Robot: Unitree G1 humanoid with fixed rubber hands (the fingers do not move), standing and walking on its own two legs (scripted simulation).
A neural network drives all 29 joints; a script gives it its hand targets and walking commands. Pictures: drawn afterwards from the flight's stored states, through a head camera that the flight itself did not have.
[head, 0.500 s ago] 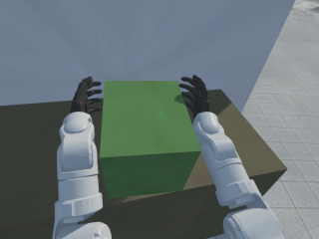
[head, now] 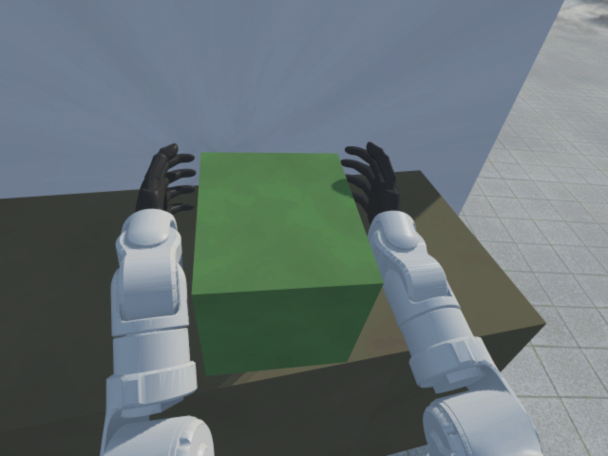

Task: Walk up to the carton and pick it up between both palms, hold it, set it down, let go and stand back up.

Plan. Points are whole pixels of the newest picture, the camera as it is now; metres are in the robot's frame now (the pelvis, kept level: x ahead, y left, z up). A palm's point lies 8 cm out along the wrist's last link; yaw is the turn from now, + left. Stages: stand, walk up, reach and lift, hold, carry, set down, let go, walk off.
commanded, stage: hold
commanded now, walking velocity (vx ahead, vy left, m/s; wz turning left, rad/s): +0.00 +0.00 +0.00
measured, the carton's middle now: (275, 259) +0.34 +0.01 +0.12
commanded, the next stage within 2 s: set down in 0.58 s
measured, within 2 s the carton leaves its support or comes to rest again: neither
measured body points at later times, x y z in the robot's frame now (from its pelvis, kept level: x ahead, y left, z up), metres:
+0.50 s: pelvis +0.00 +0.00 +0.00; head -0.03 +0.03 +0.45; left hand +0.37 +0.14 +0.18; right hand +0.37 -0.13 +0.18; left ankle +0.06 +0.13 -0.75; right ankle -0.04 -0.12 -0.75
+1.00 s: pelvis +0.00 +0.00 +0.00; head -0.02 +0.03 +0.45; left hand +0.38 +0.16 +0.17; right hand +0.38 -0.12 +0.17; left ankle +0.06 +0.13 -0.75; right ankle -0.04 -0.12 -0.75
